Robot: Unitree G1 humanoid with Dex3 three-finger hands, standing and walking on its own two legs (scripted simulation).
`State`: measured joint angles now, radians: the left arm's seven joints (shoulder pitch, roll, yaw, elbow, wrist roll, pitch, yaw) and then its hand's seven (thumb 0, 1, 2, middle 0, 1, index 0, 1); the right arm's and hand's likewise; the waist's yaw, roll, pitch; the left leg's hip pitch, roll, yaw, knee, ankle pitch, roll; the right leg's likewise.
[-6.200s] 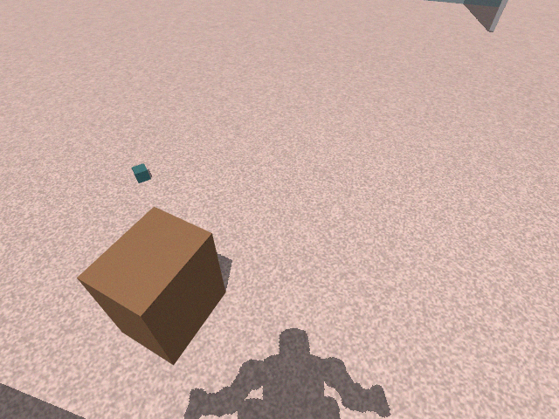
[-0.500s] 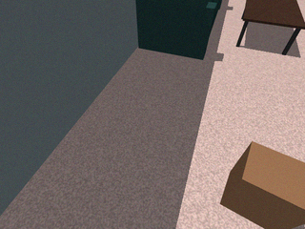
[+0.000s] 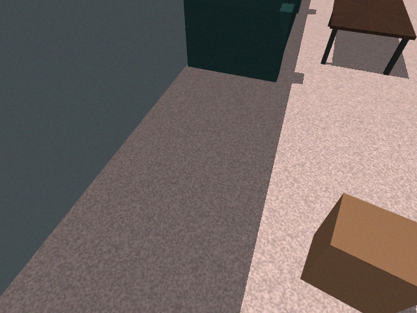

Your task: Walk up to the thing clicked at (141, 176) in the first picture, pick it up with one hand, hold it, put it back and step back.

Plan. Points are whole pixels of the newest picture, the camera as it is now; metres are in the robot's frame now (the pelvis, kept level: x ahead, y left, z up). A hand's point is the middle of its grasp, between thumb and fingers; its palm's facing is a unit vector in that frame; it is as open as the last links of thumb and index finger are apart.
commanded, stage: stand
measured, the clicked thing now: out of the picture +0.73 -1.42 -0.75
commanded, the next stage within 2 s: walk up in 0.56 s
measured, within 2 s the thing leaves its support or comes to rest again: neither
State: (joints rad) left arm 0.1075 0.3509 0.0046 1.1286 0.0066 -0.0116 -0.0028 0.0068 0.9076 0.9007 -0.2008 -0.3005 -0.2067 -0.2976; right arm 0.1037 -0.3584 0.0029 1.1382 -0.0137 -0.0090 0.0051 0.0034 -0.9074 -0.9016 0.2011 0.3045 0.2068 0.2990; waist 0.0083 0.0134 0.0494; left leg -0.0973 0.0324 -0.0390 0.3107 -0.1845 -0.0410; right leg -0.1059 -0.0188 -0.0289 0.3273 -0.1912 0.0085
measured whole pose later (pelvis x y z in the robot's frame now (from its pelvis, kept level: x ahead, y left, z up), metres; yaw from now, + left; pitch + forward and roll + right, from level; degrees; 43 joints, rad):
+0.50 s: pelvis +0.00 +0.00 +0.00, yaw +0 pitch -2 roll +0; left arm 0.11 0.35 0.01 1.13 0.01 -0.01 0.00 0.01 0.91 0.90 -0.20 -0.30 -0.21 -0.30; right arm 0.11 -0.36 0.01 1.13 -0.01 -0.01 0.01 0.00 -0.91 -0.90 0.20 0.30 0.21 0.30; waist 0.01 0.01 0.05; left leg -0.10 0.03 -0.04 0.32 -0.19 -0.04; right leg -0.10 -0.02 -0.03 0.32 -0.19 0.01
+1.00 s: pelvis +0.09 -0.01 -0.01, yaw +0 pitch -3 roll -1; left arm 0.35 0.39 0.07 0.97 0.02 -0.06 -0.03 0.01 0.91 0.90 -0.20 -0.30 -0.21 -0.30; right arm 0.17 -0.42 -0.07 0.93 -0.02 -0.02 0.06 0.01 -0.91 -0.90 0.20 0.30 0.20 0.30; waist 0.06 0.04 0.14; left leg -0.46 0.03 -0.01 0.76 -0.32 0.02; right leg 0.05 0.01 -0.05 0.36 -0.35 -0.01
